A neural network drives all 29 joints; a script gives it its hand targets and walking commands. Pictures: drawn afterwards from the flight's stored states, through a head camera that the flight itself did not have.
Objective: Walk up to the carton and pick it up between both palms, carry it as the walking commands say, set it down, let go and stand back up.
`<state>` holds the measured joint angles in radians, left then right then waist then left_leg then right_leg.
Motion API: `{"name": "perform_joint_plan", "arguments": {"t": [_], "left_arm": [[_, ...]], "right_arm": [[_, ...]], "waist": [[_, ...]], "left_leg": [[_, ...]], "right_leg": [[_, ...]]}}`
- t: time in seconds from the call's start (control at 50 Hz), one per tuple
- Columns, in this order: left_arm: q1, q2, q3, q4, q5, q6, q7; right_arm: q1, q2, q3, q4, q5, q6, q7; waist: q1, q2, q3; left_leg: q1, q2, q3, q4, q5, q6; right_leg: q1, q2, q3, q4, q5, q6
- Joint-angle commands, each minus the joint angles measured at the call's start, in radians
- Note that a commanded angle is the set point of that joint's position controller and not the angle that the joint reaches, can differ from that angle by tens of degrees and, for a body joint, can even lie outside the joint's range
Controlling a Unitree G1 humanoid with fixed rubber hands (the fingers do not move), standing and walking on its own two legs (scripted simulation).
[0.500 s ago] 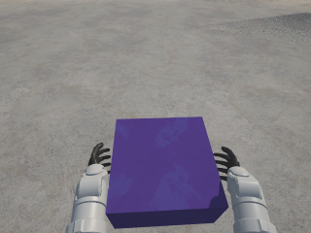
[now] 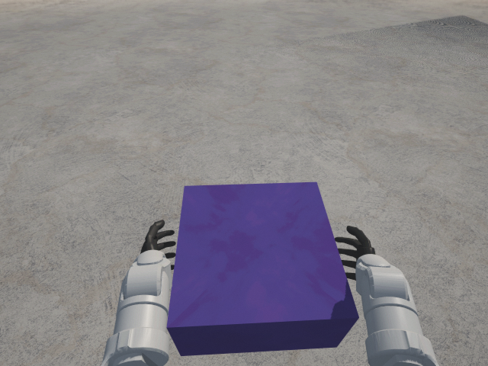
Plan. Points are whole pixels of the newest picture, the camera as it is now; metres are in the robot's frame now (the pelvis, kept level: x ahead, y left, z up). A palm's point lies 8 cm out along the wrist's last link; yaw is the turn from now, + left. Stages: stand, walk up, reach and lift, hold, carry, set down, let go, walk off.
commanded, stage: reach and lift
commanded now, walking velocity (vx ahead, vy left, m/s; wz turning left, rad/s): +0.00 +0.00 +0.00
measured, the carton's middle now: (255, 260) +0.36 -0.01 -0.04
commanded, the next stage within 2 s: hold in 0.50 s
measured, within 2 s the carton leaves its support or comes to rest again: neither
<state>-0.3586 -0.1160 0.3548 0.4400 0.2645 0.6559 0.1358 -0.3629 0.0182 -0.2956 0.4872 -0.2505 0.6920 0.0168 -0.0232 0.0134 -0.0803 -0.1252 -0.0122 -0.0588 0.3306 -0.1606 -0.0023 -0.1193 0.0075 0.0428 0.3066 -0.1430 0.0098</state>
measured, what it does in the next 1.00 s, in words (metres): stands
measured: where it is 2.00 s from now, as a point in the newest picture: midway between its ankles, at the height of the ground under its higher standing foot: outside the picture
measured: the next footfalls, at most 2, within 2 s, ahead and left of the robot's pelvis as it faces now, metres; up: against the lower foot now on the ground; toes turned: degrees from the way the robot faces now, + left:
none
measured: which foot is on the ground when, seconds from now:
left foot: down 0.00-1.00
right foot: down 0.00-1.00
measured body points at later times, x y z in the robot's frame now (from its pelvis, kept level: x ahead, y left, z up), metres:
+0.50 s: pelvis +0.01 +0.00 +0.00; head -0.05 +0.00 +0.45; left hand +0.30 +0.18 +0.03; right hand +0.29 -0.19 +0.02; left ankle +0.01 +0.12 -0.75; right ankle +0.02 -0.13 -0.75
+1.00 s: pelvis +0.00 +0.00 +0.00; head -0.06 +0.00 +0.45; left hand +0.29 +0.18 +0.03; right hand +0.29 -0.19 +0.02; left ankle +0.01 +0.12 -0.75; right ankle +0.02 -0.13 -0.75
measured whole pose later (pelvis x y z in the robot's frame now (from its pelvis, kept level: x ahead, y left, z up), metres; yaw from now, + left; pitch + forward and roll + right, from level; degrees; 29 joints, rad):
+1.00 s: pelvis +0.00 +0.00 +0.00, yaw +0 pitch -4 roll +0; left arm -0.25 -0.12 0.30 0.37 0.24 0.67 0.13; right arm -0.23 0.04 -0.26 0.38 -0.23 0.71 0.00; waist -0.02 0.01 -0.10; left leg -0.10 -0.02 -0.07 0.33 -0.17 0.00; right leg -0.08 0.00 0.04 0.30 -0.15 0.01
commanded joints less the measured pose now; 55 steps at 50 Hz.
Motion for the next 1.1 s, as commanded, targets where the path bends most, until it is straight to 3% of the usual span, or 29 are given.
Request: {"name": "perform_joint_plan", "arguments": {"t": [0.0, 0.04, 0.06, 0.08, 0.14, 0.16, 0.18, 0.2, 0.22, 0.26, 0.3, 0.38, 0.44, 0.48, 0.54, 0.56, 0.58, 0.62, 0.66, 0.7, 0.74, 0.78, 0.8, 0.84, 0.88, 0.94, 0.96, 1.04, 1.08], "left_arm": [[-0.680, -0.930, -0.581, -0.048, -0.287, -0.041, -0.532], [-0.646, -0.919, -0.589, -0.068, -0.299, -0.041, -0.530], [-0.630, -0.907, -0.588, -0.095, -0.291, -0.039, -0.526], [-0.613, -0.916, -0.602, -0.087, -0.300, -0.036, -0.525], [-0.565, -0.911, -0.587, -0.061, -0.282, -0.032, -0.525], [-0.559, -0.908, -0.597, -0.068, -0.288, -0.028, -0.526], [-0.579, -0.903, -0.610, -0.099, -0.294, -0.035, -0.526], [-0.566, -0.921, -0.632, -0.113, -0.307, -0.032, -0.528], [-0.582, -0.917, -0.636, -0.132, -0.311, -0.031, -0.524], [-0.575, -0.915, -0.652, -0.147, -0.321, -0.030, -0.525], [-0.559, -0.923, -0.670, -0.160, -0.323, -0.027, -0.519], [-0.529, -0.914, -0.666, -0.161, -0.314, -0.024, -0.520], [-0.491, -0.908, -0.670, -0.169, -0.317, -0.022, -0.517], [-0.473, -0.914, -0.697, -0.204, -0.323, -0.017, -0.517], [-0.456, -0.918, -0.694, -0.182, -0.317, -0.013, -0.510], [-0.504, -0.909, -0.701, -0.201, -0.319, -0.015, -0.514], [-0.507, -0.893, -0.700, -0.234, -0.319, -0.018, -0.510], [-0.503, -0.907, -0.679, -0.149, -0.308, -0.013, -0.516], [-0.525, -0.913, -0.681, -0.157, -0.319, -0.023, -0.524], [-0.547, -0.914, -0.687, -0.180, -0.321, -0.022, -0.520], [-0.511, -0.905, -0.674, -0.130, -0.308, -0.015, -0.522], [-0.507, -0.910, -0.673, -0.146, -0.310, -0.020, -0.526], [-0.494, -0.913, -0.665, -0.133, -0.304, -0.015, -0.526], [-0.507, -0.909, -0.658, -0.122, -0.297, -0.017, -0.528], [-0.542, -0.908, -0.664, -0.132, -0.314, -0.019, -0.532], [-0.577, -0.918, -0.674, -0.127, -0.317, -0.028, -0.537], [-0.552, -0.914, -0.662, -0.131, -0.309, -0.028, -0.539], [-0.529, -0.902, -0.648, -0.111, -0.306, -0.027, -0.537], [-0.534, -0.923, -0.668, -0.124, -0.321, -0.028, -0.540]], "right_arm": [[-0.782, 0.964, 0.519, -0.210, 0.289, -0.104, 0.385], [-0.716, 0.966, 0.539, -0.223, 0.298, -0.098, 0.380], [-0.710, 0.977, 0.535, -0.220, 0.304, -0.095, 0.379], [-0.668, 0.964, 0.536, -0.218, 0.295, -0.091, 0.376], [-0.698, 0.955, 0.551, -0.248, 0.299, -0.092, 0.372], [-0.661, 0.951, 0.548, -0.234, 0.293, -0.085, 0.372], [-0.648, 0.953, 0.558, -0.238, 0.300, -0.087, 0.375], [-0.660, 0.949, 0.574, -0.289, 0.305, -0.092, 0.369], [-0.626, 0.964, 0.569, -0.264, 0.300, -0.085, 0.368], [-0.618, 0.964, 0.580, -0.279, 0.303, -0.086, 0.367], [-0.594, 0.955, 0.583, -0.286, 0.307, -0.084, 0.364], [-0.581, 0.944, 0.582, -0.298, 0.297, -0.084, 0.367], [-0.565, 0.946, 0.607, -0.323, 0.303, -0.077, 0.360], [-0.547, 0.948, 0.626, -0.349, 0.316, -0.080, 0.361], [-0.550, 0.930, 0.631, -0.366, 0.309, -0.079, 0.359], [-0.536, 0.935, 0.598, -0.316, 0.294, -0.070, 0.359], [-0.525, 0.947, 0.612, -0.320, 0.299, -0.068, 0.362], [-0.589, 0.940, 0.615, -0.337, 0.306, -0.076, 0.361], [-0.616, 0.947, 0.633, -0.356, 0.314, -0.080, 0.369], [-0.598, 0.953, 0.609, -0.307, 0.313, -0.075, 0.370], [-0.528, 0.952, 0.589, -0.255, 0.295, -0.064, 0.367], [-0.592, 0.954, 0.618, -0.320, 0.318, -0.076, 0.368], [-0.591, 0.938, 0.605, -0.323, 0.306, -0.071, 0.368], [-0.582, 0.958, 0.605, -0.287, 0.311, -0.068, 0.370], [-0.559, 0.953, 0.573, -0.257, 0.298, -0.068, 0.375], [-0.600, 0.950, 0.585, -0.272, 0.304, -0.081, 0.374], [-0.629, 0.957, 0.607, -0.312, 0.315, -0.080, 0.372], [-0.584, 0.954, 0.583, -0.259, 0.304, -0.075, 0.370], [-0.613, 0.958, 0.620, -0.322, 0.320, -0.085, 0.372]], "waist": [[0.014, -0.037, -0.395], [0.015, -0.041, -0.397], [0.022, -0.013, -0.399], [0.001, -0.031, -0.394], [0.019, -0.043, -0.339], [0.004, -0.061, -0.334], [0.007, -0.019, -0.343], [0.000, -0.038, -0.367], [0.004, -0.006, -0.359], [0.006, -0.042, -0.372], [0.003, 0.010, -0.351], [-0.011, -0.018, -0.322], [-0.005, -0.042, -0.321], [-0.006, -0.005, -0.344], [-0.006, -0.010, -0.297], [-0.014, -0.019, -0.289], [0.000, 0.003, -0.289], [0.003, -0.024, -0.258], [0.006, -0.049, -0.304], [0.001, -0.015, -0.316], [-0.007, -0.027, -0.274], [0.013, -0.014, -0.299], [0.005, -0.036, -0.310], [0.015, -0.009, -0.270], [-0.007, -0.021, -0.267], [-0.005, -0.004, -0.293], [0.016, -0.022, -0.295], [0.005, -0.023, -0.283], [0.009, -0.040, -0.329]], "left_leg": [[0.030, -0.080, 0.034, -0.053, 0.148, -0.001], [0.041, -0.076, 0.027, -0.055, 0.229, -0.004], [0.039, -0.081, 0.027, -0.058, 0.250, -0.005], [0.056, -0.079, 0.023, -0.057, 0.254, -0.003], [0.050, -0.084, 0.027, -0.067, 0.198, 0.000], [0.050, -0.086, 0.028, -0.066, 0.190, 0.003], [0.059, -0.086, 0.028, -0.067, 0.209, -0.001], [0.071, -0.081, 0.022, -0.062, 0.236, -0.002], [0.054, -0.086, 0.028, -0.061, 0.246, -0.005], [0.069, -0.083, 0.023, -0.056, 0.241, -0.003], [0.062, -0.079, 0.019, -0.060, 0.269, -0.012], [0.063, -0.082, 0.013, -0.069, 0.208, -0.006], [0.062, -0.080, 0.014, -0.067, 0.227, -0.005], [0.067, -0.086, 0.020, -0.060, 0.243, -0.008], [0.061, -0.086, 0.014, -0.065, 0.245, -0.009], [0.054, -0.086, 0.014, -0.067, 0.179, -0.008], [0.037, -0.082, 0.011, -0.076, 0.174, -0.009], [0.022, -0.077, 0.013, -0.072, 0.098, 0.001], [0.013, -0.080, 0.014, -0.065, 0.093, 0.008], [0.041, -0.076, 0.009, -0.059, 0.117, 0.001], [0.030, -0.078, 0.015, -0.067, 0.153, 0.005], [0.026, -0.083, 0.020, -0.063, 0.158, 0.005], [0.045, -0.080, 0.018, -0.063, 0.164, 0.006], [0.015, -0.086, 0.026, -0.071, 0.102, 0.005], [0.027, -0.079, 0.016, -0.075, 0.091, 0.006], [0.025, -0.077, 0.020, -0.065, 0.069, 0.006], [0.016, -0.078, 0.022, -0.063, 0.097, 0.006], [0.038, -0.075, 0.020, -0.064, 0.122, 0.008], [0.044, -0.082, 0.021, -0.059, 0.158, 0.007]], "right_leg": [[0.179, 0.088, -0.022, -0.012, 0.179, 0.000], [0.205, 0.088, -0.017, -0.011, 0.261, 0.004], [0.214, 0.085, -0.011, -0.013, 0.288, 0.004], [0.205, 0.088, -0.012, -0.017, 0.279, 0.006], [0.176, 0.087, -0.015, -0.032, 0.214, 0.005], [0.185, 0.090, -0.014, -0.035, 0.219, 0.007], [0.184, 0.086, -0.009, -0.035, 0.236, 0.001], [0.185, 0.090, -0.011, -0.027, 0.252, 0.003], [0.199, 0.090, -0.012, -0.024, 0.271, 0.001], [0.182, 0.092, -0.014, -0.023, 0.264, 0.004], [0.192, 0.091, -0.010, -0.024, 0.275, -0.002], [0.171, 0.092, -0.015, -0.033, 0.206, -0.003], [0.193, 0.095, -0.015, -0.030, 0.237, 0.002], [0.200, 0.093, -0.015, -0.028, 0.250, -0.002], [0.182, 0.095, -0.016, -0.037, 0.233, -0.005], [0.164, 0.094, -0.015, -0.041, 0.182, -0.006], [0.182, 0.094, -0.023, -0.034, 0.181, -0.007], [0.145, 0.092, -0.019, -0.033, 0.110, -0.008], [0.165, 0.091, -0.020, -0.025, 0.115, -0.005], [0.158, 0.090, -0.015, -0.021, 0.121, -0.010], [0.156, 0.088, -0.017, -0.033, 0.156, -0.007], [0.172, 0.087, -0.013, -0.028, 0.176, -0.003], [0.167, 0.089, -0.012, -0.032, 0.166, -0.004], [0.155, 0.086, -0.018, -0.036, 0.111, -0.005], [0.150, 0.087, -0.020, -0.035, 0.095, -0.011], [0.143, 0.085, -0.019, -0.035, 0.072, -0.012], [0.160, 0.085, -0.021, -0.027, 0.107, -0.005], [0.153, 0.084, -0.017, -0.034, 0.125, -0.005], [0.173, 0.089, -0.019, -0.026, 0.161, -0.004]]}}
